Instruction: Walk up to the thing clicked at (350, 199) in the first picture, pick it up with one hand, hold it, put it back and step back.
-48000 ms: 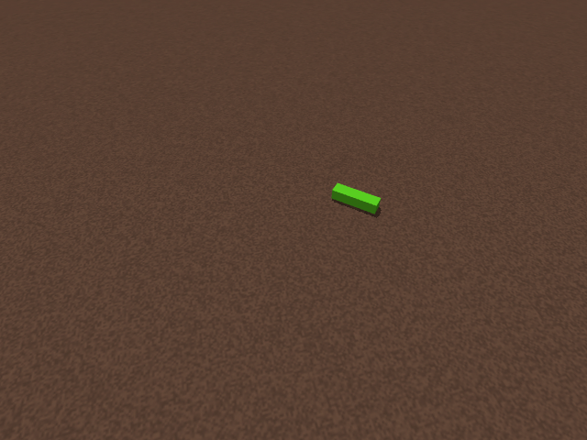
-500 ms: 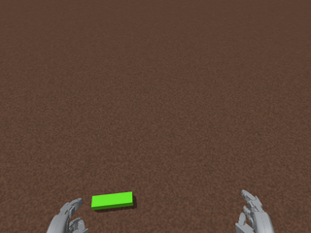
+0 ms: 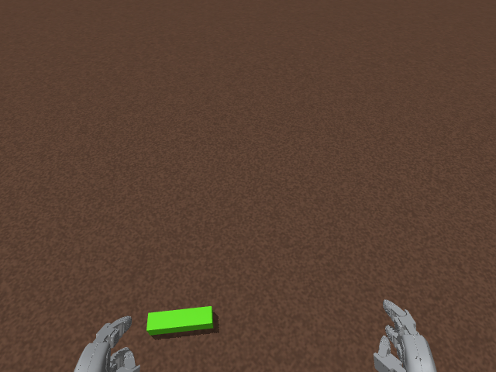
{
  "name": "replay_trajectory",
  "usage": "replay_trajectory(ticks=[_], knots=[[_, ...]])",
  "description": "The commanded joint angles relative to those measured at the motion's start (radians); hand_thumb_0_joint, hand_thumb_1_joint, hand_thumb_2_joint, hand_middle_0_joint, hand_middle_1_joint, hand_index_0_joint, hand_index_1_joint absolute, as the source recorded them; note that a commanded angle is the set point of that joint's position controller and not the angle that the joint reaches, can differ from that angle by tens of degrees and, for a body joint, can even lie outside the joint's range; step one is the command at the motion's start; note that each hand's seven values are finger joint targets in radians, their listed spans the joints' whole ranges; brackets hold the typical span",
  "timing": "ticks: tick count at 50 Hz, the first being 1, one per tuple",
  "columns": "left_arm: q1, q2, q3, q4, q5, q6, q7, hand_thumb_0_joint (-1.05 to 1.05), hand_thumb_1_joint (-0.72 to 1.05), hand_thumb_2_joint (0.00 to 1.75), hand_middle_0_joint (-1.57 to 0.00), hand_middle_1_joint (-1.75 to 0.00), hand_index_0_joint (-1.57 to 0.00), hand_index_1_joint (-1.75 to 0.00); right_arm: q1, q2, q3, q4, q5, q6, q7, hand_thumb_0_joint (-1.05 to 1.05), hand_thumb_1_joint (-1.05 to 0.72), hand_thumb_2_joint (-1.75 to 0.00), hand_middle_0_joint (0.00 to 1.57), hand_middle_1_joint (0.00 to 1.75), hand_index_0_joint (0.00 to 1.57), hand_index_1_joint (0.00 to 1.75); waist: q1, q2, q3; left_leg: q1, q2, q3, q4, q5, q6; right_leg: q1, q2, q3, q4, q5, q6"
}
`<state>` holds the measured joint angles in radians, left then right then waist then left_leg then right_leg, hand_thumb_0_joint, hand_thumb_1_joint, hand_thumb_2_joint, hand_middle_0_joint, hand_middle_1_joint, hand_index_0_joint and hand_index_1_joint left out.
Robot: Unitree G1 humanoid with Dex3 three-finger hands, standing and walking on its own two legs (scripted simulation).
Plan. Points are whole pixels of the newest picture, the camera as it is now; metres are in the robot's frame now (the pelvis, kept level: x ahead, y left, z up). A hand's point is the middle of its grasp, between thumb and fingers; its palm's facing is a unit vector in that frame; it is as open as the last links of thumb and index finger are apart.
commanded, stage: home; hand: left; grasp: from above
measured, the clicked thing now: (181, 320) +0.45 +0.24 -0.68
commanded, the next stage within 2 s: stand in 0.76 s
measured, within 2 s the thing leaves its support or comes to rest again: neither
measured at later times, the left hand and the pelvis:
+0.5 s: hand out of the picture +0.16 +0.18 -0.04, palm faces +0.05 -0.98 -0.20, open 7.4 cm; pelvis +0.00 +0.00 +0.00, yaw +0 degrees
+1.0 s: hand out of the picture +0.16 +0.21 -0.08, palm faces +0.02 -0.95 -0.32, open 7.4 cm; pelvis -0.01 +0.00 +0.02, yaw +1 degrees
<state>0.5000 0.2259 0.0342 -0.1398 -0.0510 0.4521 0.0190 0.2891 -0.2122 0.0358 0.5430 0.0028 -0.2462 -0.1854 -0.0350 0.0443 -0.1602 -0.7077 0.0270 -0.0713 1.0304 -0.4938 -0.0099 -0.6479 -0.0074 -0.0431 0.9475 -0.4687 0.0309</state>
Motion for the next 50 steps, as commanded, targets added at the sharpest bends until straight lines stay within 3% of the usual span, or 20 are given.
replay_trajectory(ticks=[1, 14, 17, 18, 19, 22, 26, 30, 31, 35, 36, 40, 42, 43, 44, 45, 46, 47, 48, 50], knots=[[-0.019, 0.103, 0.055, -0.184, 0.004, -0.049, 0.006, 0.00, 0.90, 0.90, -0.20, -0.30, -0.20, -0.30, -0.067, -0.132, -0.056, -0.163, 0.002, -0.057, -0.010, 0.00, -0.90, -0.90, 0.20, 0.30, 0.20, 0.30, -0.008, 0.009, -0.084, 0.108, -0.019, 0.016, -0.187, 0.214, 0.017, 0.043, 0.032, -0.031, -0.140, 0.174, -0.031], [-0.025, 0.096, 0.049, -0.189, 0.006, -0.050, 0.007, 0.00, 0.90, 0.90, -0.20, -0.30, -0.20, -0.30, -0.066, -0.130, -0.057, -0.168, 0.002, -0.054, -0.008, 0.00, -0.90, -0.90, 0.20, 0.30, 0.20, 0.30, -0.009, 0.018, -0.069, 0.108, -0.014, 0.012, -0.195, 0.202, 0.015, 0.032, 0.033, -0.034, -0.137, 0.165, -0.031], [-0.011, 0.116, 0.070, -0.185, 0.000, -0.049, 0.008, 0.00, 0.90, 0.90, -0.20, -0.30, -0.20, -0.30, -0.062, -0.134, -0.060, -0.170, 0.003, -0.051, -0.009, 0.00, -0.90, -0.90, 0.20, 0.30, 0.20, 0.30, -0.003, 0.001, -0.083, 0.096, -0.021, 0.022, -0.179, 0.209, 0.019, 0.044, 0.029, -0.027, -0.146, 0.171, -0.029], [-0.016, 0.091, 0.041, -0.186, 0.004, -0.050, 0.007, 0.00, 0.90, 0.90, -0.20, -0.30, -0.20, -0.30, -0.069, -0.128, -0.056, -0.175, 0.003, -0.052, -0.007, 0.00, -0.90, -0.90, 0.20, 0.30, 0.20, 0.30, -0.009, -0.005, -0.062, 0.093, -0.021, 0.025, -0.182, 0.192, 0.019, 0.038, 0.029, -0.028, -0.150, 0.159, -0.029], [-0.017, 0.107, 0.063, -0.194, 0.001, -0.051, 0.007, 0.00, 0.90, 0.90, -0.20, -0.30, -0.20, -0.30, -0.062, -0.131, -0.058, -0.172, 0.003, -0.053, -0.009, 0.00, -0.90, -0.90, 0.20, 0.30, 0.20, 0.30, -0.005, 0.010, -0.080, 0.100, -0.020, 0.022, -0.183, 0.196, 0.019, 0.040, 0.029, -0.027, -0.143, 0.160, -0.031], [-0.013, 0.100, 0.060, -0.196, 0.001, -0.051, 0.009, 0.00, 0.90, 0.90, -0.20, -0.30, -0.20, -0.30, -0.059, -0.126, -0.059, -0.172, 0.003, -0.052, -0.010, 0.00, -0.90, -0.90, 0.20, 0.30, 0.20, 0.30, -0.005, 0.005, -0.099, 0.109, -0.022, 0.028, -0.168, 0.233, 0.018, 0.052, 0.028, -0.025, -0.144, 0.198, -0.029], [-0.025, 0.100, 0.053, -0.199, 0.003, -0.051, 0.007, 0.00, 0.90, 0.90, -0.20, -0.30, -0.20, -0.30, -0.067, -0.124, -0.056, -0.173, 0.003, -0.052, -0.011, 0.00, -0.90, -0.90, 0.20, 0.30, 0.20, 0.30, -0.010, -0.006, -0.078, 0.095, -0.026, 0.032, -0.166, 0.202, 0.021, 0.047, 0.023, -0.021, -0.157, 0.173, -0.026], [-0.004, 0.121, 0.070, -0.194, 0.008, -0.048, 0.011, 0.00, 0.90, 0.90, -0.20, -0.30, -0.20, -0.30, -0.059, -0.134, -0.062, -0.167, 0.004, -0.049, -0.011, 0.00, -0.90, -0.90, 0.20, 0.30, 0.20, 0.30, -0.005, 0.020, -0.090, 0.113, -0.019, 0.023, -0.180, 0.229, 0.016, 0.047, 0.029, -0.025, -0.137, 0.190, -0.031], [-0.009, 0.109, 0.048, -0.192, 0.008, -0.048, 0.008, 0.00, 0.90, 0.90, -0.20, -0.30, -0.20, -0.30, -0.059, -0.135, -0.061, -0.166, 0.003, -0.049, -0.009, 0.00, -0.90, -0.90, 0.20, 0.30, 0.20, 0.30, -0.008, 0.027, -0.080, 0.114, -0.016, 0.018, -0.185, 0.229, 0.014, 0.039, 0.030, -0.028, -0.133, 0.187, -0.032], [-0.025, 0.098, 0.047, -0.194, 0.002, -0.050, 0.009, 0.00, 0.90, 0.90, -0.20, -0.30, -0.20, -0.30, -0.072, -0.127, -0.057, -0.174, 0.004, -0.048, -0.008, 0.00, -0.90, -0.90, 0.20, 0.30, 0.20, 0.30, -0.005, 0.017, -0.060, 0.089, -0.020, 0.022, -0.185, 0.193, 0.017, 0.039, 0.030, -0.029, -0.144, 0.161, -0.030], [-0.013, 0.109, 0.066, -0.186, 0.001, -0.050, 0.011, 0.00, 0.90, 0.90, -0.20, -0.30, -0.20, -0.30, -0.068, -0.132, -0.060, -0.171, 0.004, -0.047, -0.006, 0.00, -0.90, -0.90, 0.20, 0.30, 0.20, 0.30, -0.003, 0.010, -0.067, 0.092, -0.017, 0.019, -0.188, 0.183, 0.018, 0.039, 0.030, -0.030, -0.144, 0.150, -0.030], [-0.024, 0.097, 0.041, -0.206, 0.000, -0.049, 0.007, 0.00, 0.90, 0.90, -0.20, -0.30, -0.20, -0.30, -0.069, -0.136, -0.062, -0.175, 0.005, -0.045, -0.005, 0.00, -0.90, -0.90, 0.20, 0.30, 0.20, 0.30, -0.007, 0.023, -0.063, 0.095, -0.011, 0.002, -0.203, 0.168, 0.013, 0.022, 0.032, -0.034, -0.135, 0.139, -0.032], [-0.006, 0.097, 0.054, -0.185, -0.003, -0.046, 0.008, 0.00, 0.90, 0.90, -0.20, -0.30, -0.20, -0.30, -0.068, -0.131, -0.061, -0.179, 0.006, -0.046, -0.007, 0.00, -0.90, -0.90, 0.20, 0.30, 0.20, 0.30, -0.009, -0.005, -0.070, 0.088, -0.019, 0.018, -0.184, 0.177, 0.019, 0.037, 0.031, -0.031, -0.146, 0.145, -0.029], [-0.301, 0.194, 0.059, 0.165, 0.120, -0.259, 0.047, 0.00, 0.90, 0.90, -0.20, -0.30, -0.20, -0.30, -0.126, -0.245, -0.098, 0.072, -0.119, 0.069, 0.052, 0.00, -0.90, -0.90, 0.20, 0.30, 0.20, 0.30, 0.069, -0.077, 0.152, 0.077, -0.002, -0.013, -0.251, 0.340, 0.059, 0.247, -0.062, 0.052, -0.200, 0.139, -0.062], [-0.228, 0.210, 0.078, 0.334, 0.125, -0.325, 0.040, 0.00, 0.90, 0.90, -0.20, -0.30, -0.20, -0.30, -0.125, -0.256, -0.115, 0.081, -0.119, 0.105, 0.081, 0.00, -0.90, -0.90, 0.20, 0.30, 0.20, 0.30, 0.057, -0.108, 0.061, 0.160, -0.008, 0.016, -0.254, 0.345, 0.072, 0.264, -0.077, 0.120, -0.222, 0.132, -0.097], [-0.221, 0.221, 0.074, 0.377, 0.126, -0.359, 0.035, 0.00, 0.90, 0.90, -0.20, -0.30, -0.20, -0.30, -0.119, -0.253, -0.111, 0.083, -0.120, 0.121, 0.098, 0.00, -0.90, -0.90, 0.20, 0.30, 0.20, 0.30, 0.047, -0.123, 0.040, 0.215, -0.003, 0.013, -0.260, 0.351, 0.076, 0.245, -0.085, 0.147, -0.224, 0.151, -0.111], [-0.239, 0.220, 0.065, 0.404, 0.126, -0.376, 0.028, 0.00, 0.90, 0.90, -0.20, -0.30, -0.20, -0.30, -0.111, -0.253, -0.111, 0.077, -0.121, 0.134, 0.111, 0.00, -0.90, -0.90, 0.20, 0.30, 0.20, 0.30, 0.036, -0.064, 0.068, 0.217, -0.003, -0.009, -0.286, 0.348, 0.073, 0.217, -0.058, 0.120, -0.218, 0.173, -0.105], [-0.238, 0.217, 0.058, 0.444, 0.121, -0.393, 0.024, 0.00, 0.90, 0.90, -0.20, -0.30, -0.20, -0.30, -0.117, -0.245, -0.107, 0.093, -0.101, 0.139, 0.127, 0.00, -0.90, -0.90, 0.20, 0.30, 0.20, 0.30, 0.055, -0.020, 0.050, 0.259, -0.002, -0.027, -0.312, 0.342, 0.075, 0.260, -0.063, 0.106, -0.205, 0.192, -0.095], [-0.257, 0.215, 0.054, 0.485, 0.117, -0.404, 0.022, 0.00, 0.90, 0.90, -0.20, -0.30, -0.20, -0.30, -0.116, -0.223, -0.106, 0.117, -0.073, 0.143, 0.145, 0.00, -0.90, -0.90, 0.20, 0.30, 0.20, 0.30, 0.062, -0.014, 0.043, 0.268, -0.004, -0.024, -0.333, 0.315, 0.073, 0.295, -0.072, 0.097, -0.212, 0.195, -0.082], [-0.272, 0.216, 0.063, 0.567, 0.107, -0.409, 0.019, 0.00, 0.90, 0.90, -0.20, -0.30, -0.20, -0.30, -0.135, -0.226, -0.111, 0.143, -0.054, 0.153, 0.160, 0.00, -0.90, -0.90, 0.20, 0.30, 0.20, 0.30, 0.067, -0.058, 0.048, 0.304, -0.008, -0.011, -0.344, 0.312, 0.064, 0.281, -0.077, 0.113, -0.251, 0.184, -0.081]])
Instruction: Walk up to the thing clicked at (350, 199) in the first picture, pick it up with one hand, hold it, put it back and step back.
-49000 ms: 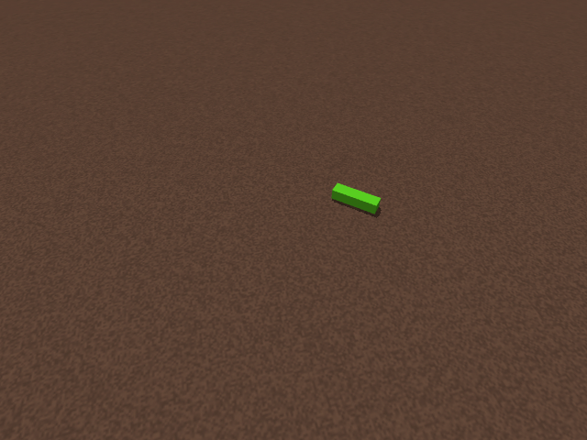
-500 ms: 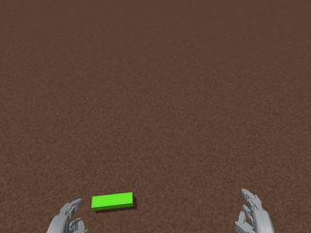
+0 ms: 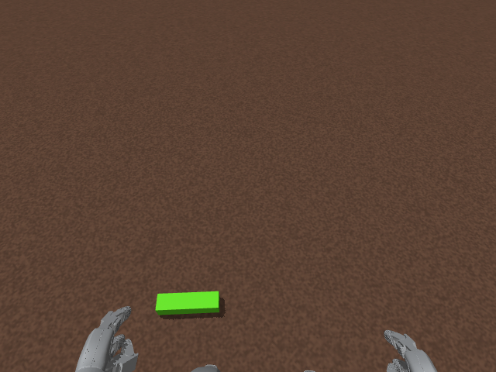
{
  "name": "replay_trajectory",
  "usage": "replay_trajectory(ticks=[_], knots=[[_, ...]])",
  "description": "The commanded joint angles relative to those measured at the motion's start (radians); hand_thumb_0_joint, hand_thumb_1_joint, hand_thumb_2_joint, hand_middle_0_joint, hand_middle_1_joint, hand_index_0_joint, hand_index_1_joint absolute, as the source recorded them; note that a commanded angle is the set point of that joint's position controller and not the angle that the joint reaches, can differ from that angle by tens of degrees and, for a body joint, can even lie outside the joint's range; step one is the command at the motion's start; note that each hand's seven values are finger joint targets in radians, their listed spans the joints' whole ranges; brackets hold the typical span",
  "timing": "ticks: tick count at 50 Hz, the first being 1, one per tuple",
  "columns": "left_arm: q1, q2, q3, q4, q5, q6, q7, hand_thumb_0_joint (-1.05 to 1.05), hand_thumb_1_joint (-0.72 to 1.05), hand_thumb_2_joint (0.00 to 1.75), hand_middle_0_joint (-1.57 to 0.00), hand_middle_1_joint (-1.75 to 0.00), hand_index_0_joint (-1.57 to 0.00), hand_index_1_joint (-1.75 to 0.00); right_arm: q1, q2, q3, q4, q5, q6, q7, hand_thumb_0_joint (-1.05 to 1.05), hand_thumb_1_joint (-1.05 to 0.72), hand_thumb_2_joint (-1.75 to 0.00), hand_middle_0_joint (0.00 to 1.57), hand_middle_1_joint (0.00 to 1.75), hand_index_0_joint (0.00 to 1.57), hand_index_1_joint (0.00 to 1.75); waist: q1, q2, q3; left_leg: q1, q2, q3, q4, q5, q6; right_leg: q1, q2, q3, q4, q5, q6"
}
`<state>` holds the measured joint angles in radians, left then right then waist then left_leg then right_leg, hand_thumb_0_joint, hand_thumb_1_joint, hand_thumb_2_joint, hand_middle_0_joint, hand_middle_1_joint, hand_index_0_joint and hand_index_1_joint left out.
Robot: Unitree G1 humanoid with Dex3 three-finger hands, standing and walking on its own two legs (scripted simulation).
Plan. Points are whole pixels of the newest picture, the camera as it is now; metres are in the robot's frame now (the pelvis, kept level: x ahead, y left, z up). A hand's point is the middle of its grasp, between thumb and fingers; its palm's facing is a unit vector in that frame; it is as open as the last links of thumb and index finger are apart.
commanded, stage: stand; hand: left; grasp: from above
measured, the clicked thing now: (188, 303) +0.46 +0.24 -0.70
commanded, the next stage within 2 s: none
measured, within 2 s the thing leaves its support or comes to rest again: neither
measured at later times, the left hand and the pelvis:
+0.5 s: hand out of the picture +0.05 +0.24 -0.12, palm faces +0.05 -0.95 -0.32, open 7.4 cm; pelvis +0.00 +0.01 +0.04, yaw +0 degrees
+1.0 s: hand out of the picture +0.04 +0.24 -0.11, palm faces +0.03 -0.94 -0.34, open 7.4 cm; pelvis +0.00 +0.00 +0.05, yaw +1 degrees
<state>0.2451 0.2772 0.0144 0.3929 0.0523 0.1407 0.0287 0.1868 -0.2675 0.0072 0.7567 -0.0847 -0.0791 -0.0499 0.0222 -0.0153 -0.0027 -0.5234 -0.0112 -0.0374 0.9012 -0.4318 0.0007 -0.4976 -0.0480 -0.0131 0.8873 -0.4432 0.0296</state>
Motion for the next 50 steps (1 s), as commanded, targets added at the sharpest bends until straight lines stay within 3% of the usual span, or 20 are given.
replay_trajectory(ticks=[1, 5, 7, 8, 11, 14, 21, 27, 32, 37, 42, 43, 48, 50], knots=[[-0.018, 0.160, 0.082, 0.070, -0.002, -0.104, 0.009, 0.00, 0.90, 0.90, -0.20, -0.30, -0.20, -0.30, -0.046, -0.172, -0.089, -0.056, 0.034, -0.008, 0.028, 0.00, -0.90, -0.90, 0.20, 0.30, 0.20, 0.30, 0.016, 0.009, -0.111, 0.139, 0.033, -0.052, -0.216, 0.247, 0.055, 0.135, -0.038, 0.078, -0.216, 0.170, -0.072], [-0.062, 0.166, 0.084, 0.202, -0.002, -0.132, 0.015, 0.00, 0.90, 0.90, -0.20, -0.30, -0.20, -0.30, -0.035, -0.172, -0.096, 0.007, 0.031, 0.012, 0.033, 0.00, -0.90, -0.90, 0.20, 0.30, 0.20, 0.30, -0.002, 0.003, -0.119, 0.214, 0.038, -0.056, -0.252, 0.266, 0.061, 0.169, -0.052, 0.082, -0.261, 0.213, -0.060], [-0.064, 0.158, 0.081, 0.259, -0.006, -0.141, 0.015, 0.00, 0.90, 0.90, -0.20, -0.30, -0.20, -0.30, -0.038, -0.181, -0.097, 0.035, 0.030, 0.019, 0.031, 0.00, -0.90, -0.90, 0.20, 0.30, 0.20, 0.30, 0.002, 0.036, -0.076, 0.210, 0.055, -0.086, -0.303, 0.249, 0.065, 0.185, -0.041, 0.061, -0.284, 0.210, -0.051], [-0.066, 0.158, 0.082, 0.287, -0.008, -0.144, 0.016, 0.00, 0.90, 0.90, -0.20, -0.30, -0.20, -0.30, -0.042, -0.178, -0.099, 0.047, 0.032, 0.021, 0.031, 0.00, -0.90, -0.90, 0.20, 0.30, 0.20, 0.30, 0.003, 0.033, -0.092, 0.227, 0.060, -0.088, -0.307, 0.298, 0.066, 0.215, -0.042, 0.053, -0.276, 0.251, -0.052], [-0.057, 0.161, 0.079, 0.365, -0.013, -0.147, 0.016, 0.00, 0.90, 0.90, -0.20, -0.30, -0.20, -0.30, -0.043, -0.186, -0.096, 0.085, 0.036, 0.032, 0.024, 0.00, -0.90, -0.90, 0.20, 0.30, 0.20, 0.30, 0.004, 0.050, -0.036, 0.227, 0.073, -0.114, -0.378, 0.266, 0.065, 0.237, -0.035, 0.045, -0.324, 0.235, -0.050], [-0.049, 0.172, 0.075, 0.434, -0.014, -0.149, 0.017, 0.00, 0.90, 0.90, -0.20, -0.30, -0.20, -0.30, -0.042, -0.194, -0.096, 0.126, 0.041, 0.038, 0.018, 0.00, -0.90, -0.90, 0.20, 0.30, 0.20, 0.30, -0.001, 0.041, -0.022, 0.276, 0.077, -0.110, -0.409, 0.323, 0.052, 0.261, -0.043, 0.049, -0.370, 0.274, -0.050], [-0.064, 0.182, 0.062, 0.549, -0.021, -0.154, 0.018, 0.00, 0.90, 0.90, -0.20, -0.30, -0.20, -0.30, -0.036, -0.197, -0.089, 0.209, 0.055, 0.052, 0.014, 0.00, -0.90, -0.90, 0.20, 0.30, 0.20, 0.30, -0.012, 0.028, 0.008, 0.322, 0.082, -0.099, -0.479, 0.335, 0.035, 0.345, -0.063, 0.054, -0.478, 0.297, -0.042], [-0.076, 0.187, 0.055, 0.613, -0.017, -0.151, 0.015, 0.00, 0.90, 0.90, -0.20, -0.30, -0.20, -0.30, -0.062, -0.208, -0.089, 0.246, 0.057, 0.066, 0.019, 0.00, -0.90, -0.90, 0.20, 0.30, 0.20, 0.30, -0.010, 0.036, 0.073, 0.298, 0.088, -0.119, -0.575, 0.153, 0.031, 0.354, -0.053, 0.044, -0.544, 0.171, -0.033], [-0.083, 0.196, 0.054, 0.641, -0.019, -0.157, 0.013, 0.00, 0.90, 0.90, -0.20, -0.30, -0.20, -0.30, -0.070, -0.203, -0.085, 0.269, 0.058, 0.061, 0.023, 0.00, -0.90, -0.90, 0.20, 0.30, 0.20, 0.30, -0.009, 0.044, 0.043, 0.333, 0.090, -0.111, -0.588, 0.221, 0.027, 0.384, -0.066, 0.046, -0.559, 0.226, -0.032], [-0.093, 0.202, 0.049, 0.660, -0.020, -0.160, 0.010, 0.00, 0.90, 0.90, -0.20, -0.30, -0.20, -0.30, -0.075, -0.203, -0.081, 0.286, 0.061, 0.063, 0.027, 0.00, -0.90, -0.90, 0.20, 0.30, 0.20, 0.30, -0.011, 0.025, 0.081, 0.336, 0.089, -0.108, -0.596, 0.223, 0.023, 0.358, -0.066, 0.047, -0.591, 0.176, -0.027], [-0.095, 0.210, 0.050, 0.677, -0.024, -0.157, 0.008, 0.00, 0.90, 0.90, -0.20, -0.30, -0.20, -0.30, -0.075, -0.213, -0.078, 0.299, 0.061, 0.064, 0.026, 0.00, -0.90, -0.90, 0.20, 0.30, 0.20, 0.30, -0.010, 0.042, 0.066, 0.330, 0.099, -0.116, -0.620, 0.199, 0.023, 0.388, -0.068, 0.047, -0.585, 0.207, -0.031], [-0.095, 0.210, 0.050, 0.678, -0.024, -0.159, 0.008, 0.00, 0.90, 0.90, -0.20, -0.30, -0.20, -0.30, -0.079, -0.214, -0.078, 0.298, 0.061, 0.062, 0.026, 0.00, -0.90, -0.90, 0.20, 0.30, 0.20, 0.30, -0.008, 0.037, 0.043, 0.347, 0.097, -0.107, -0.610, 0.239, 0.025, 0.399, -0.075, 0.051, -0.588, 0.234, -0.033], [-0.112, 0.218, 0.049, 0.686, -0.025, -0.157, 0.005, 0.00, 0.90, 0.90, -0.20, -0.30, -0.20, -0.30, -0.082, -0.222, -0.072, 0.306, 0.062, 0.062, 0.027, 0.00, -0.90, -0.90, 0.20, 0.30, 0.20, 0.30, -0.012, 0.032, 0.063, 0.340, 0.100, -0.110, -0.629, 0.217, 0.020, 0.382, -0.070, 0.048, -0.589, 0.216, -0.033], [-0.103, 0.222, 0.048, 0.692, -0.027, -0.155, 0.002, 0.00, 0.90, 0.90, -0.20, -0.30, -0.20, -0.30, -0.079, -0.230, -0.071, 0.310, 0.062, 0.064, 0.027, 0.00, -0.90, -0.90, 0.20, 0.30, 0.20, 0.30, -0.009, 0.033, 0.089, 0.313, 0.100, -0.116, -0.644, 0.152, 0.018, 0.372, -0.061, 0.048, -0.593, 0.167, -0.032]])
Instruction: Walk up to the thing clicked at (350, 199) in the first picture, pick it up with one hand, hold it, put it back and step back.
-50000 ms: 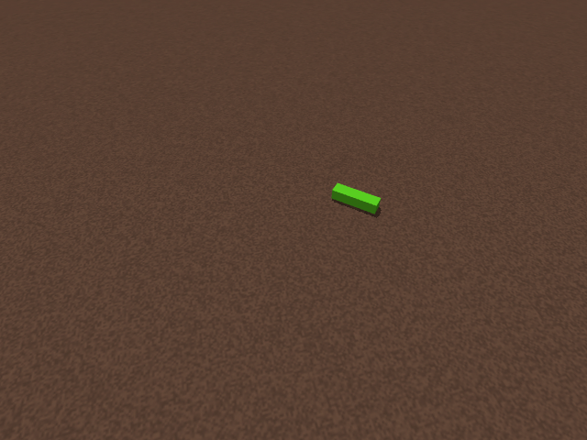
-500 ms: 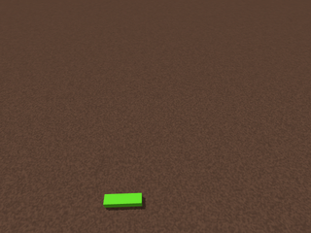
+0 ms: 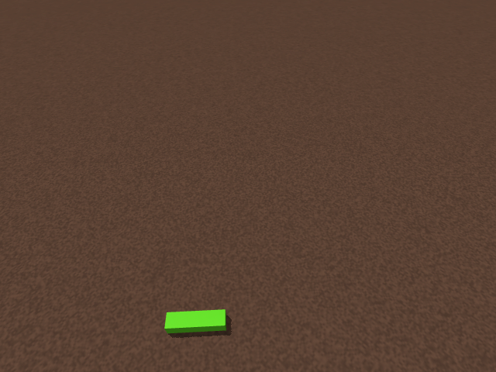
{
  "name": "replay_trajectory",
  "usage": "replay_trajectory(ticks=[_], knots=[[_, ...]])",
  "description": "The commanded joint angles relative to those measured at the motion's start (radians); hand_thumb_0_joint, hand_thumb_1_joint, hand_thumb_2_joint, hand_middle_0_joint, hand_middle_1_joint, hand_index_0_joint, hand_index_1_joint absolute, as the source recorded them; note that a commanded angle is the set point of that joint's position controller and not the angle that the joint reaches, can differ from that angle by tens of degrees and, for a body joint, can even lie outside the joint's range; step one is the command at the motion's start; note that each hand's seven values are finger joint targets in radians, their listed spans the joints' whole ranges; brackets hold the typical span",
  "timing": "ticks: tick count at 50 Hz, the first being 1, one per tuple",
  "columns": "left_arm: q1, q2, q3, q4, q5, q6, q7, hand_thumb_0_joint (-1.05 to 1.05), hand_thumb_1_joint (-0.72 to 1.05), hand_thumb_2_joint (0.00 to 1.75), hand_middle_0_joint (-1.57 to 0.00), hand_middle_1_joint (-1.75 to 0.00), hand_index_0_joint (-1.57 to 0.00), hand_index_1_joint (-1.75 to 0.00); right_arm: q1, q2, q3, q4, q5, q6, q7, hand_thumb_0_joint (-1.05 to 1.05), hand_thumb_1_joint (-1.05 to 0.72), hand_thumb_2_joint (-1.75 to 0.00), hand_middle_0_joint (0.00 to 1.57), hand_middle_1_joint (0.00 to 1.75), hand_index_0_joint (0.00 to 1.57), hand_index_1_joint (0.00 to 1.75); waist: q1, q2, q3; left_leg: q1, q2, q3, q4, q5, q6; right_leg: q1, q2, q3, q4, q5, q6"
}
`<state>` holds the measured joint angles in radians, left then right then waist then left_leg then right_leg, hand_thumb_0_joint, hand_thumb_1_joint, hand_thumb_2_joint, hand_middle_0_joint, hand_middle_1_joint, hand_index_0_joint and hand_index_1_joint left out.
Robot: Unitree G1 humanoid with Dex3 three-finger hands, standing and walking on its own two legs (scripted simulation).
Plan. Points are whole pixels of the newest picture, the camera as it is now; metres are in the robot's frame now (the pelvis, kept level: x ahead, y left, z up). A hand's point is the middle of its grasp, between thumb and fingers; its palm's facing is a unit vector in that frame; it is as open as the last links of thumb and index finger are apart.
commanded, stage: stand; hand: left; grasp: from above
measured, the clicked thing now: (196, 321) +0.46 +0.24 -0.75
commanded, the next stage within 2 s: step back in 1.38 s
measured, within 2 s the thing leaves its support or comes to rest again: neither
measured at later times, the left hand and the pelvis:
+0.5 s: hand out of the picture +0.09 +0.23 -0.16, palm faces +0.02 -0.94 -0.33, open 7.4 cm; pelvis +0.01 -0.02 +0.00, yaw +0 degrees
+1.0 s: hand out of the picture +0.09 +0.23 -0.15, palm faces +0.01 -0.94 -0.34, open 7.4 cm; pelvis +0.02 -0.02 +0.00, yaw +0 degrees
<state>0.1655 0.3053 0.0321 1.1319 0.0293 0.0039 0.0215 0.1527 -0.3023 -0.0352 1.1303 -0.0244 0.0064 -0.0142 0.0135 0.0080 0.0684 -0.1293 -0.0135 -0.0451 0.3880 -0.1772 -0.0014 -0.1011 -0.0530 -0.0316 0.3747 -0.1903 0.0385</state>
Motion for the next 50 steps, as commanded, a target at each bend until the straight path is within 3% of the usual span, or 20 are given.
replay_trajectory(ticks=[1, 4, 10, 14, 16, 17, 22, 26, 29, 31, 35, 50], knots=[[-0.021, 0.191, 0.030, -0.047, -0.003, -0.020, 0.008, 0.00, 0.90, 0.90, -0.20, -0.30, -0.20, -0.30, -0.048, -0.202, -0.031, -0.066, 0.003, -0.023, -0.008, 0.00, -0.90, -0.90, 0.20, 0.30, 0.20, 0.30, -0.001, 0.012, -0.011, -0.044, 0.103, -0.098, -0.113, -0.064, 0.026, -0.023, -0.064, 0.074, -0.085, -0.054, -0.045], [-0.032, 0.196, 0.029, -0.044, -0.001, -0.021, 0.008, 0.00, 0.90, 0.90, -0.20, -0.30, -0.20, -0.30, -0.044, -0.193, -0.027, -0.062, 0.006, -0.021, -0.005, 0.00, -0.90, -0.90, 0.20, 0.30, 0.20, 0.30, -0.006, -0.018, 0.017, -0.061, 0.100, -0.097, -0.107, -0.057, 0.022, -0.044, -0.064, 0.076, -0.103, -0.110, -0.043], [-0.044, 0.203, 0.031, -0.045, -0.010, -0.029, 0.006, 0.00, 0.90, 0.90, -0.20, -0.30, -0.20, -0.30, -0.043, -0.195, -0.021, -0.056, 0.005, -0.025, -0.006, 0.00, -0.90, -0.90, 0.20, 0.30, 0.20, 0.30, -0.009, -0.005, -0.042, -0.001, 0.104, -0.082, -0.087, 0.037, 0.023, -0.022, -0.073, 0.084, -0.100, -0.005, -0.046], [-0.057, 0.207, 0.035, -0.051, -0.013, -0.033, 0.009, 0.00, 0.90, 0.90, -0.20, -0.30, -0.20, -0.30, -0.049, -0.200, -0.018, -0.056, 0.006, -0.029, -0.009, 0.00, -0.90, -0.90, 0.20, 0.30, 0.20, 0.30, -0.008, -0.012, -0.093, 0.025, 0.116, -0.070, -0.064, 0.211, 0.022, 0.041, -0.082, 0.077, -0.075, 0.188, -0.044], [-0.062, 0.207, 0.034, -0.047, -0.013, -0.029, 0.008, 0.00, 0.90, 0.90, -0.20, -0.30, -0.20, -0.30, -0.048, -0.198, -0.016, -0.050, 0.007, -0.027, -0.010, 0.00, -0.90, -0.90, 0.20, 0.30, 0.20, 0.30, -0.010, -0.017, -0.063, 0.007, 0.116, -0.072, -0.081, 0.164, 0.019, 0.027, -0.076, 0.072, -0.084, 0.124, -0.043], [-0.057, 0.205, 0.033, -0.048, -0.012, -0.030, 0.008, 0.00, 0.90, 0.90, -0.20, -0.30, -0.20, -0.30, -0.053, -0.206, -0.017, -0.051, 0.006, -0.028, -0.010, 0.00, -0.90, -0.90, 0.20, 0.30, 0.20, 0.30, -0.008, -0.006, -0.082, 0.028, 0.118, -0.068, -0.073, 0.190, 0.020, 0.031, -0.080, 0.075, -0.085, 0.161, -0.043], [-0.072, 0.210, 0.035, -0.048, -0.013, -0.027, 0.005, 0.00, 0.90, 0.90, -0.20, -0.30, -0.20, -0.30, -0.053, -0.208, -0.015, -0.047, 0.007, -0.027, -0.010, 0.00, -0.90, -0.90, 0.20, 0.30, 0.20, 0.30, -0.010, -0.001, -0.070, 0.023, 0.121, -0.068, -0.089, 0.148, 0.018, 0.024, -0.078, 0.076, -0.090, 0.109, -0.046], [-0.078, 0.212, 0.033, -0.044, -0.008, -0.024, 0.001, 0.00, 0.90, 0.90, -0.20, -0.30, -0.20, -0.30, -0.061, -0.210, -0.014, -0.044, 0.007, -0.023, -0.007, 0.00, -0.90, -0.90, 0.20, 0.30, 0.20, 0.30, -0.008, -0.012, -0.001, -0.037, 0.113, -0.075, -0.113, 0.034, 0.010, -0.014, -0.067, 0.075, -0.119, -0.042, -0.043], [-0.084, 0.216, 0.032, -0.050, -0.006, -0.024, -0.003, 0.00, 0.90, 0.90, -0.20, -0.30, -0.20, -0.30, -0.067, -0.215, -0.018, -0.047, 0.008, -0.025, -0.004, 0.00, -0.90, -0.90, 0.20, 0.30, 0.20, 0.30, -0.009, -0.006, -0.012, -0.032, 0.114, -0.076, -0.109, 0.016, 0.012, -0.020, -0.068, 0.081, -0.122, -0.069, -0.049], [-0.089, 0.216, 0.033, -0.057, -0.010, -0.029, -0.003, 0.00, 0.90, 0.90, -0.20, -0.30, -0.20, -0.30, -0.075, -0.219, -0.018, -0.051, 0.007, -0.031, -0.005, 0.00, -0.90, -0.90, 0.20, 0.30, 0.20, 0.30, -0.007, 0.021, -0.075, 0.005, 0.124, -0.074, -0.100, 0.106, 0.015, 0.019, -0.078, 0.083, -0.100, 0.053, -0.053], [-0.095, 0.218, 0.032, -0.055, -0.015, -0.033, -0.002, 0.00, 0.90, 0.90, -0.20, -0.30, -0.20, -0.30, -0.075, -0.217, -0.014, -0.049, 0.007, -0.033, -0.006, 0.00, -0.90, -0.90, 0.20, 0.30, 0.20, 0.30, -0.008, 0.000, -0.095, 0.012, 0.126, -0.070, -0.092, 0.171, 0.014, 0.049, -0.081, 0.078, -0.090, 0.133, -0.049], [-0.097, 0.228, 0.028, -0.054, -0.016, -0.030, -0.004, 0.00, 0.90, 0.90, -0.20, -0.30, -0.20, -0.30, -0.071, -0.223, -0.008, -0.043, 0.010, -0.033, -0.006, 0.00, -0.90, -0.90, 0.20, 0.30, 0.20, 0.30, -0.010, 0.002, -0.079, 0.020, 0.131, -0.065, -0.104, 0.178, 0.007, 0.033, -0.078, 0.073, -0.088, 0.132, -0.052]])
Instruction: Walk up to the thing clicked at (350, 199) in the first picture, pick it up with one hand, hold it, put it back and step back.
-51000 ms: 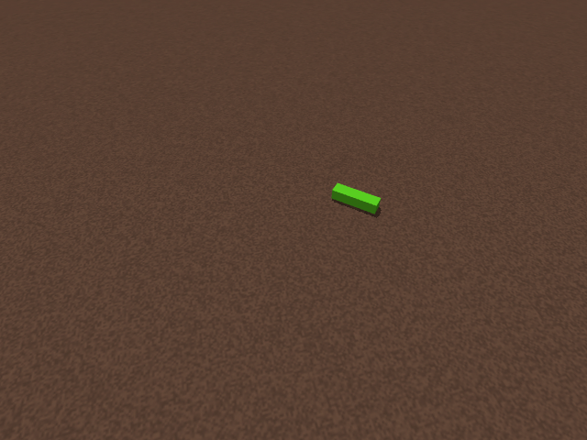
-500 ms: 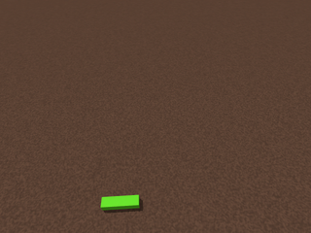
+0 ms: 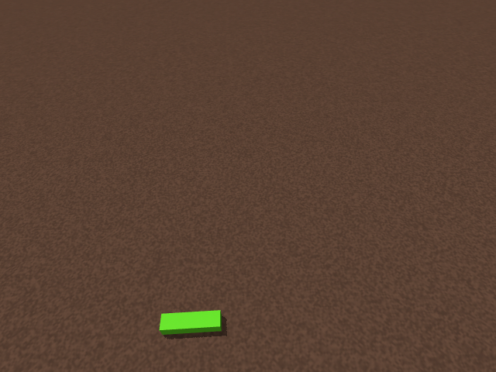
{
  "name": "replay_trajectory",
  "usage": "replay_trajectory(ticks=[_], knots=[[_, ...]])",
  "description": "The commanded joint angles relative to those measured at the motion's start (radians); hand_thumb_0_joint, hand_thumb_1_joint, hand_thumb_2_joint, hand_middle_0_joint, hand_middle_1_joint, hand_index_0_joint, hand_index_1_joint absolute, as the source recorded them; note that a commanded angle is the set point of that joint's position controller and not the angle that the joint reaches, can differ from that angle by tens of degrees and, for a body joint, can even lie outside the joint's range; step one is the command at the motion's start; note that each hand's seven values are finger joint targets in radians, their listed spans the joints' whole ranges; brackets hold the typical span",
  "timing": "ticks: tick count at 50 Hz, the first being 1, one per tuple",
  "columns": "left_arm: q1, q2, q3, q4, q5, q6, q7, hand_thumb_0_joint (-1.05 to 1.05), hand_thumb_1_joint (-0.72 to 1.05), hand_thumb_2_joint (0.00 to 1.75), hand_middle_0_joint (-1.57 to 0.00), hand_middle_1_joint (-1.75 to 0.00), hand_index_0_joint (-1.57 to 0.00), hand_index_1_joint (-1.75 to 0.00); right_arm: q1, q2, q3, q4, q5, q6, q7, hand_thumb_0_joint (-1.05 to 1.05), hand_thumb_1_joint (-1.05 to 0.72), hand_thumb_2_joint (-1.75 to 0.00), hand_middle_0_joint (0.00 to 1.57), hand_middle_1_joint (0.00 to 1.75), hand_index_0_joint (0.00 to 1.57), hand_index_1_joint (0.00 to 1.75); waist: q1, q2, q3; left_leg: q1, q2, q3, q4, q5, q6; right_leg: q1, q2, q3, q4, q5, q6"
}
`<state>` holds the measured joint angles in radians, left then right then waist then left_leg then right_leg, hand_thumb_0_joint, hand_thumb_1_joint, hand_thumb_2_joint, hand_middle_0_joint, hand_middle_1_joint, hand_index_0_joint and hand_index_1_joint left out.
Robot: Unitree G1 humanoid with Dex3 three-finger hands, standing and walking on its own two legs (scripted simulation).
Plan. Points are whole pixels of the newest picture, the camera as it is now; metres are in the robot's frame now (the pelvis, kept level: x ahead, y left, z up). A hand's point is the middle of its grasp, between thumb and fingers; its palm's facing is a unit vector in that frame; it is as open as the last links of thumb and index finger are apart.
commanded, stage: stand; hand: left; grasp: from above
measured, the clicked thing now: (191, 322) +0.44 +0.26 -0.75
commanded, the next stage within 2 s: step back in 0.38 s
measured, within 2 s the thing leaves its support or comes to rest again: neither
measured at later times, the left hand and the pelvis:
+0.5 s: hand out of the picture +0.06 +0.26 -0.16, palm faces +0.02 -0.93 -0.36, open 7.4 cm; pelvis -0.02 +0.00 -0.01, yaw +0 degrees
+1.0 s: hand out of the picture +0.05 +0.32 -0.18, palm faces -0.08 -0.93 -0.36, open 7.4 cm; pelvis -0.08 +0.07 -0.02, yaw -3 degrees
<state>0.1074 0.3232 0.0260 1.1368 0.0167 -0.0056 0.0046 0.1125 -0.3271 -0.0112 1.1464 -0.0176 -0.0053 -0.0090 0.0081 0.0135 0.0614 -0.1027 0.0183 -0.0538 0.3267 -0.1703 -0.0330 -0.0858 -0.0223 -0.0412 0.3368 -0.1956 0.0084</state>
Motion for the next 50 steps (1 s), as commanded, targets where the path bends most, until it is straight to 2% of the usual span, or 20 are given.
replay_trajectory(ticks=[1, 18, 19, 20, 22, 23, 24, 25, 27, 30, 31, 32, 33, 34, 35, 36, 39, 40, 46, 50], knots=[[-0.029, 0.206, 0.031, -0.057, -0.002, -0.020, 0.013, 0.00, 0.90, 0.90, -0.20, -0.30, -0.20, -0.30, -0.039, -0.206, -0.035, -0.061, 0.004, -0.020, -0.011, 0.00, -0.90, -0.90, 0.20, 0.30, 0.20, 0.30, -0.001, -0.005, -0.073, 0.005, 0.101, -0.059, -0.040, 0.171, 0.040, 0.009, -0.107, 0.079, -0.054, 0.134, -0.020], [-0.030, 0.225, 0.031, -0.063, -0.002, -0.024, 0.007, 0.00, 0.90, 0.90, -0.20, -0.30, -0.20, -0.30, -0.033, -0.205, -0.033, -0.065, 0.002, -0.019, -0.004, 0.00, -0.90, -0.90, 0.20, 0.30, 0.20, 0.30, -0.006, -0.009, -0.045, -0.013, 0.096, -0.054, -0.051, 0.067, 0.041, -0.023, -0.107, 0.102, -0.082, 0.028, -0.027], [-0.015, 0.301, 0.088, -0.069, -0.020, -0.015, 0.013, 0.00, 0.90, 0.90, -0.20, -0.30, -0.20, -0.30, -0.072, -0.260, -0.050, -0.088, 0.003, -0.001, 0.001, 0.00, -0.90, -0.90, 0.20, 0.30, 0.20, 0.30, -0.003, -0.018, 0.055, -0.108, 0.068, -0.048, 0.084, 0.214, 0.065, -0.081, -0.110, 0.115, -0.007, 0.237, -0.042], [0.006, 0.303, 0.093, -0.085, -0.024, -0.012, 0.017, 0.00, 0.90, 0.90, -0.20, -0.30, -0.20, -0.30, -0.052, -0.236, -0.049, -0.105, 0.012, 0.005, 0.000, 0.00, -0.90, -0.90, 0.20, 0.30, 0.20, 0.30, -0.005, -0.038, 0.018, -0.113, 0.037, -0.016, 0.168, 0.225, 0.061, -0.068, -0.135, 0.129, 0.003, 0.329, -0.073], [-0.013, 0.318, 0.104, -0.125, -0.021, -0.009, 0.021, 0.00, 0.90, 0.90, -0.20, -0.30, -0.20, -0.30, -0.004, -0.210, -0.048, -0.119, 0.018, 0.015, 0.000, 0.00, -0.90, -0.90, 0.20, 0.30, 0.20, 0.30, -0.017, -0.097, -0.030, -0.132, -0.029, 0.037, 0.311, 0.073, 0.047, -0.056, -0.228, 0.202, -0.007, 0.413, -0.158], [-0.040, 0.324, 0.108, -0.150, -0.013, -0.007, 0.023, 0.00, 0.90, 0.90, -0.20, -0.30, -0.20, -0.30, 0.011, -0.213, -0.056, -0.131, 0.017, 0.023, 0.001, 0.00, -0.90, -0.90, 0.20, 0.30, 0.20, 0.30, -0.022, -0.145, -0.059, -0.145, -0.055, 0.039, 0.411, -0.119, 0.052, -0.075, -0.285, 0.242, -0.009, 0.432, -0.211], [-0.070, 0.324, 0.112, -0.180, -0.004, -0.005, 0.024, 0.00, 0.90, 0.90, -0.20, -0.30, -0.20, -0.30, 0.031, -0.219, -0.067, -0.142, 0.012, 0.034, 0.003, 0.00, -0.90, -0.90, 0.20, 0.30, 0.20, 0.30, -0.024, -0.176, -0.076, -0.167, -0.070, 0.014, 0.542, -0.307, 0.063, -0.105, -0.336, 0.278, -0.005, 0.424, -0.256], [-0.090, 0.321, 0.114, -0.205, 0.005, -0.001, 0.024, 0.00, 0.90, 0.90, -0.20, -0.30, -0.20, -0.30, 0.056, -0.227, -0.072, -0.153, 0.010, 0.043, 0.006, 0.00, -0.90, -0.90, 0.20, 0.30, 0.20, 0.30, -0.033, -0.181, -0.078, -0.164, -0.052, -0.016, 0.609, -0.355, 0.073, -0.160, -0.355, 0.275, 0.012, 0.401, -0.275], [-0.156, 0.313, 0.111, -0.249, 0.012, 0.005, 0.026, 0.00, 0.90, 0.90, -0.20, -0.30, -0.20, -0.30, 0.097, -0.232, -0.082, -0.170, 0.018, 0.050, 0.012, 0.00, -0.90, -0.90, 0.20, 0.30, 0.20, 0.30, -0.063, -0.204, -0.080, -0.149, -0.022, -0.049, 0.605, -0.343, 0.089, -0.211, -0.330, 0.230, 0.055, 0.371, -0.242], [-0.134, 0.282, 0.097, -0.272, 0.009, 0.016, 0.028, 0.00, 0.90, 0.90, -0.20, -0.30, -0.20, -0.30, 0.105, -0.221, -0.077, -0.189, 0.017, 0.037, 0.009, 0.00, -0.90, -0.90, 0.20, 0.30, 0.20, 0.30, -0.043, -0.173, -0.125, -0.188, -0.013, 0.005, 0.330, -0.176, 0.074, -0.067, -0.240, 0.166, 0.195, 0.394, -0.165], [-0.130, 0.282, 0.091, -0.279, 0.001, 0.026, 0.026, 0.00, 0.90, 0.90, -0.20, -0.30, -0.20, -0.30, 0.108, -0.218, -0.080, -0.190, 0.006, 0.029, 0.006, 0.00, -0.90, -0.90, 0.20, 0.30, 0.20, 0.30, -0.046, -0.143, -0.123, -0.152, -0.019, 0.031, 0.189, -0.042, 0.070, -0.073, -0.206, 0.142, 0.258, 0.373, -0.138], [-0.105, 0.260, 0.086, -0.289, -0.008, 0.036, 0.024, 0.00, 0.90, 0.90, -0.20, -0.30, -0.20, -0.30, 0.098, -0.234, -0.088, -0.202, -0.004, 0.022, 0.001, 0.00, -0.90, -0.90, 0.20, 0.30, 0.20, 0.30, -0.040, -0.052, -0.115, -0.110, 0.023, -0.009, 0.071, 0.224, 0.065, -0.097, -0.143, 0.101, 0.333, 0.296, -0.096], [-0.086, 0.221, 0.081, -0.296, -0.020, 0.045, 0.023, 0.00, 0.90, 0.90, -0.20, -0.30, -0.20, -0.30, 0.084, -0.287, -0.104, -0.206, -0.017, 0.017, -0.003, 0.00, -0.90, -0.90, 0.20, 0.30, 0.20, 0.30, -0.019, 0.083, -0.119, -0.040, 0.133, -0.170, 0.061, 0.478, 0.094, -0.195, -0.017, 0.071, 0.457, 0.128, -0.057], [-0.087, 0.184, 0.074, -0.306, -0.026, 0.052, 0.028, 0.00, 0.90, 0.90, -0.20, -0.30, -0.20, -0.30, 0.096, -0.335, -0.114, -0.217, -0.026, 0.012, -0.006, 0.00, -0.90, -0.90, 0.20, 0.30, 0.20, 0.30, -0.023, 0.202, -0.097, 0.053, 0.233, -0.322, 0.061, 0.673, 0.149, -0.386, 0.114, 0.110, 0.570, -0.363, -0.045], [-0.054, 0.205, 0.079, -0.301, -0.017, 0.058, 0.037, 0.00, 0.90, 0.90, -0.20, -0.30, -0.20, -0.30, 0.098, -0.355, -0.116, -0.227, -0.015, 0.011, -0.010, 0.00, -0.90, -0.90, 0.20, 0.30, 0.20, 0.30, -0.027, 0.142, -0.129, 0.066, 0.273, -0.300, 0.121, 0.766, 0.207, -0.388, 0.116, 0.184, 0.678, -0.447, -0.044], [-0.072, 0.209, 0.076, -0.296, -0.011, 0.057, 0.044, 0.00, 0.90, 0.90, -0.20, -0.30, -0.20, -0.30, 0.095, -0.376, -0.124, -0.243, -0.014, 0.011, -0.013, 0.00, -0.90, -0.90, 0.20, 0.30, 0.20, 0.30, -0.058, 0.195, -0.142, 0.029, 0.300, -0.374, 0.090, 0.711, 0.198, -0.388, 0.121, 0.229, 0.715, -0.467, -0.039], [-0.013, 0.228, 0.081, -0.289, -0.026, 0.060, 0.040, 0.00, 0.90, 0.90, -0.20, -0.30, -0.20, -0.30, -0.013, -0.293, -0.103, -0.276, -0.016, 0.012, -0.034, 0.00, -0.90, -0.90, 0.20, 0.30, 0.20, 0.30, 0.012, 0.162, -0.150, 0.114, 0.169, -0.153, 0.156, 0.699, 0.126, -0.452, 0.113, 0.245, 0.780, -0.287, -0.042], [0.004, 0.233, 0.081, -0.287, -0.025, 0.062, 0.040, 0.00, 0.90, 0.90, -0.20, -0.30, -0.20, -0.30, -0.016, -0.276, -0.100, -0.289, -0.011, 0.011, -0.037, 0.00, -0.90, -0.90, 0.20, 0.30, 0.20, 0.30, 0.016, 0.149, -0.149, 0.127, 0.169, -0.146, 0.153, 0.664, 0.122, -0.448, 0.114, 0.233, 0.791, -0.270, -0.037], [-0.035, 0.224, 0.084, -0.331, -0.009, 0.040, 0.035, 0.00, 0.90, 0.90, -0.20, -0.30, -0.20, -0.30, 0.078, -0.262, -0.105, -0.299, -0.003, 0.018, -0.043, 0.00, -0.90, -0.90, 0.20, 0.30, 0.20, 0.30, -0.059, 0.100, -0.111, 0.197, 0.202, -0.158, 0.192, 0.644, 0.196, -0.404, 0.074, 0.158, 0.519, -0.271, 0.004], [0.009, 0.219, 0.093, -0.319, 0.000, 0.034, 0.024, 0.00, 0.90, 0.90, -0.20, -0.30, -0.20, -0.30, 0.041, -0.287, -0.109, -0.320, 0.003, 0.023, -0.034, 0.00, -0.90, -0.90, 0.20, 0.30, 0.20, 0.30, -0.044, 0.122, -0.108, 0.058, 0.214, -0.177, 0.175, 0.444, 0.206, -0.249, 0.047, 0.091, 0.329, -0.209, -0.026]])
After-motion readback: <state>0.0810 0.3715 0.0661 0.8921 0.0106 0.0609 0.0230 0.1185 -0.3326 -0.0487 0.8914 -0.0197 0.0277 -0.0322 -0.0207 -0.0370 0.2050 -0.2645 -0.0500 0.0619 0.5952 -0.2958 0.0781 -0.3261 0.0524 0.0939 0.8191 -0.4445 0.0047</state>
